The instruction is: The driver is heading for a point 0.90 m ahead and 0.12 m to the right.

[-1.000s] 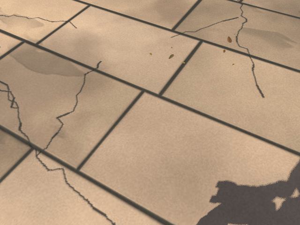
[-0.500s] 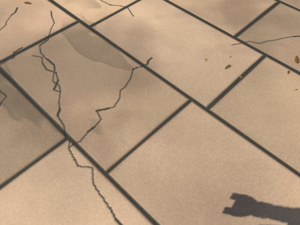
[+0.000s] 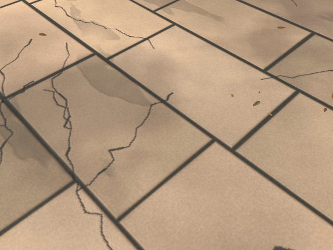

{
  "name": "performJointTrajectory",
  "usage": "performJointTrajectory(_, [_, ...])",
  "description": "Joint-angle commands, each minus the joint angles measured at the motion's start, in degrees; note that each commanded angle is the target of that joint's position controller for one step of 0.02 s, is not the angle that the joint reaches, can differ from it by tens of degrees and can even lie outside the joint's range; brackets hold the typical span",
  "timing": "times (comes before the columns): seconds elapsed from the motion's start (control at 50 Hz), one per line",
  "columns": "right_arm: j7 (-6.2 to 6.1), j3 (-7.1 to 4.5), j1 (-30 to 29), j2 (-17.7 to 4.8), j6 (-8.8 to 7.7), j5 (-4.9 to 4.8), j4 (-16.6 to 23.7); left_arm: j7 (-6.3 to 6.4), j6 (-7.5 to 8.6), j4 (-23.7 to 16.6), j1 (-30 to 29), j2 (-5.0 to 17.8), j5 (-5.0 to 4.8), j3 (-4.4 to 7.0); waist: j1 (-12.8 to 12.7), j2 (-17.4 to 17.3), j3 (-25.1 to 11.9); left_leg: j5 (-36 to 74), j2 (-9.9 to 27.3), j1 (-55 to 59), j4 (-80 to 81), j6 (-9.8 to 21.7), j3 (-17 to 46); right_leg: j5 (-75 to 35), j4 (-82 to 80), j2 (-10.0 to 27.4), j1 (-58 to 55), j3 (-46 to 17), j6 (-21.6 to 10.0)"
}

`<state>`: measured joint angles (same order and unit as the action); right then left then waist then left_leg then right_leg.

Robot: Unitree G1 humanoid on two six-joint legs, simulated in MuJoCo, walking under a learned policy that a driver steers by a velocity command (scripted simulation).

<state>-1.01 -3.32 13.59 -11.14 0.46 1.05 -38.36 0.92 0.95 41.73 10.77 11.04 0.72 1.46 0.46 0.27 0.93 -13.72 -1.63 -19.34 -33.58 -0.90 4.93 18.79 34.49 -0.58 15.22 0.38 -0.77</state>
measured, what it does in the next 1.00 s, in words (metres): stands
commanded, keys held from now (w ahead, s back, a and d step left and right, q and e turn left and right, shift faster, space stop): no key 1.00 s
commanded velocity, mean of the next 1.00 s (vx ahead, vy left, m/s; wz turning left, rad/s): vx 0.00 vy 0.00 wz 0.01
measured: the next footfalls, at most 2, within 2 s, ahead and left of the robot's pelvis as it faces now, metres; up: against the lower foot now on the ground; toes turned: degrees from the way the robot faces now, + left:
left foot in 1.42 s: +0.17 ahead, +0.14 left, +0.00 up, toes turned +2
right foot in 1.94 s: +0.54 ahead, -0.08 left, +0.00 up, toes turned -2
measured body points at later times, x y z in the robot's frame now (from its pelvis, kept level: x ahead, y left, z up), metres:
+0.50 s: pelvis +0.02 -0.01 +0.00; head +0.02 -0.01 +0.45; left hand +0.14 +0.22 -0.12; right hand +0.16 -0.25 -0.11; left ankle +0.05 +0.13 -0.73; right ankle +0.00 -0.11 -0.73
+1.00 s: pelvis +0.02 -0.03 +0.01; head +0.03 -0.03 +0.46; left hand +0.10 +0.22 -0.13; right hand +0.10 -0.27 -0.13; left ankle +0.05 +0.13 -0.73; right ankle +0.00 -0.11 -0.73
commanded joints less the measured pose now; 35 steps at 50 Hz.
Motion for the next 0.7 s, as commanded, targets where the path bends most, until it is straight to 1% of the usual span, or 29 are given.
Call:
performJointTrajectory(0.02, [-0.35,-1.24,-1.86,-4.59,-0.90,-0.12,4.63,-0.24,0.97,-3.81,-0.96,5.01,-0.14,1.51,-0.51,-1.59,-3.85,7.58,2.89,4.73,3.95,2.09,3.51,-5.68,-6.58,3.42,1.75,-3.98,-1.83])
performJointTrajectory(0.12, [-0.79,-1.37,-1.79,-4.36,-0.60,-0.25,4.71,-0.51,1.23,-3.21,-0.76,4.61,-0.30,1.64,-0.26,-0.87,-3.55,9.27,3.00,6.01,3.42,2.07,3.58,-6.91,-6.70,3.22,2.16,-3.78,-1.63])
performJointTrajectory(0.38, [-1.39,-1.54,-2.44,-3.32,-0.27,-0.44,3.72,-0.36,1.55,-1.34,0.15,4.11,-0.44,1.99,-0.21,-0.41,-2.51,10.11,2.85,7.44,3.69,1.24,3.17,-7.02,-8.45,3.29,2.00,-4.02,-1.82])
performJointTrajectory(0.56, [-1.84,-1.72,-1.64,-3.36,-0.28,-0.48,1.50,-0.30,1.59,0.31,1.01,3.92,-0.47,2.16,-0.28,-0.39,-1.89,10.08,2.94,7.74,4.36,0.52,2.97,-7.21,-9.94,3.41,1.24,-4.34,-2.33])
performJointTrajectory(0.7, [-2.29,-1.79,-0.47,-3.69,-0.25,-0.52,-1.45,-0.23,1.52,2.32,1.90,3.98,-0.49,2.21,-0.33,-0.28,-1.21,10.22,3.08,8.01,5.11,0.00,2.83,-7.87,-11.27,3.53,0.48,-4.60,-2.71])
Velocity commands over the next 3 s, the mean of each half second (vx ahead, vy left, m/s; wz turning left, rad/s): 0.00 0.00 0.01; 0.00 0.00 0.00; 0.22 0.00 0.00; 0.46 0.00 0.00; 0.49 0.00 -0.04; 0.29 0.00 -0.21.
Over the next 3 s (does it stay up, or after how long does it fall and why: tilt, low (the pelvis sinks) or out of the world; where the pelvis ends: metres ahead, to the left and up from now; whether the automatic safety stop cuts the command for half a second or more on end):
stays up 0.89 0.03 0.00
